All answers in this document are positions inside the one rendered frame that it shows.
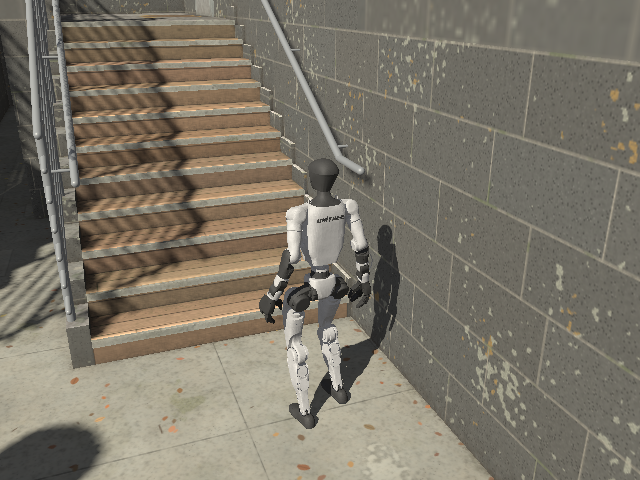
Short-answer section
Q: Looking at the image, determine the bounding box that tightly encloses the robot right upper arm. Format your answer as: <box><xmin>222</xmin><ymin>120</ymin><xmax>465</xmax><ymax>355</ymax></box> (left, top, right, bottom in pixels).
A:
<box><xmin>339</xmin><ymin>199</ymin><xmax>368</xmax><ymax>252</ymax></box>

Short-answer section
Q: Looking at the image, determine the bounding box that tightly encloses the robot left shin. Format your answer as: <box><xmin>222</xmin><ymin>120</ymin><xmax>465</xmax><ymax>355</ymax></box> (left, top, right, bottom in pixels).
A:
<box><xmin>287</xmin><ymin>348</ymin><xmax>310</xmax><ymax>416</ymax></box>

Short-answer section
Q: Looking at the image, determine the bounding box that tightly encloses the robot left forearm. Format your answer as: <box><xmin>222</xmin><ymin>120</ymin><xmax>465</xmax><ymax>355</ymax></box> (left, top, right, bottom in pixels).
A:
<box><xmin>267</xmin><ymin>249</ymin><xmax>294</xmax><ymax>301</ymax></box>

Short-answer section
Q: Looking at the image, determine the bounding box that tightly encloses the robot left upper arm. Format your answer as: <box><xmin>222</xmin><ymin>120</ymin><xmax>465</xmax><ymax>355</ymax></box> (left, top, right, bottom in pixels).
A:
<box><xmin>285</xmin><ymin>204</ymin><xmax>308</xmax><ymax>264</ymax></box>

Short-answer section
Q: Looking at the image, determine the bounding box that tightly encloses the robot right hand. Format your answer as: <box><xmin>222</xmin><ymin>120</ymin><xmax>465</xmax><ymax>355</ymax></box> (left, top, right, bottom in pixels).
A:
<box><xmin>348</xmin><ymin>280</ymin><xmax>371</xmax><ymax>308</ymax></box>

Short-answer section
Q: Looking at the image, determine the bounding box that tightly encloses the robot left hand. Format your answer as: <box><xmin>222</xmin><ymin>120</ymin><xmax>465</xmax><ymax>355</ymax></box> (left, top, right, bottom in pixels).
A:
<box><xmin>259</xmin><ymin>294</ymin><xmax>283</xmax><ymax>324</ymax></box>

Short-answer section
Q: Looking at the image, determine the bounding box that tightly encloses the robot right thigh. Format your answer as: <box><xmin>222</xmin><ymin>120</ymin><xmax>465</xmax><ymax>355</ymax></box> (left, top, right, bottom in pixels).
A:
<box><xmin>317</xmin><ymin>274</ymin><xmax>349</xmax><ymax>343</ymax></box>

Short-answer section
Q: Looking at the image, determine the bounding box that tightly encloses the robot right forearm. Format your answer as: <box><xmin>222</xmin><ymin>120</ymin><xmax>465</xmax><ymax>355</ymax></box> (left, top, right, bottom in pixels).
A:
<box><xmin>355</xmin><ymin>239</ymin><xmax>370</xmax><ymax>283</ymax></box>

